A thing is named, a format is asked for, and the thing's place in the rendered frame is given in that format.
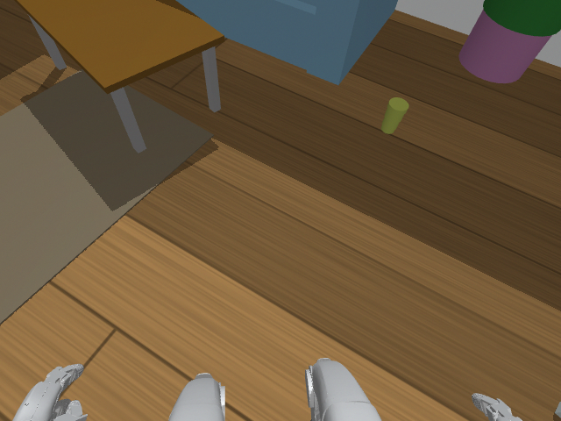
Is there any sofa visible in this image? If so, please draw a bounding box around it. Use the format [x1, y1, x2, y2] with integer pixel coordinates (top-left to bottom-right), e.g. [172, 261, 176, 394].
[176, 0, 398, 85]

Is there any cup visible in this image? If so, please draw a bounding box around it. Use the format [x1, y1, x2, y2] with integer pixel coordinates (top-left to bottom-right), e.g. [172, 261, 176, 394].
[381, 97, 409, 134]

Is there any coffee table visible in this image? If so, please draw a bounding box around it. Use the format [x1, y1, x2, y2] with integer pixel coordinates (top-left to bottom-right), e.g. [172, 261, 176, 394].
[14, 0, 224, 153]

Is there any potted plant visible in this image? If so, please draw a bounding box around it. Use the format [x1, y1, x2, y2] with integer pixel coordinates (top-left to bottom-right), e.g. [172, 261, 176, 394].
[458, 0, 561, 83]

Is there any right robot hand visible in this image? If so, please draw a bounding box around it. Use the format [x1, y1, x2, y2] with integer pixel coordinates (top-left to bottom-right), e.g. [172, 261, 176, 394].
[472, 393, 522, 421]

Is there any left robot hand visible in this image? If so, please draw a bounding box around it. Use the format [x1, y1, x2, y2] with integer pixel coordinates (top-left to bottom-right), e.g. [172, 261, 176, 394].
[12, 364, 88, 421]

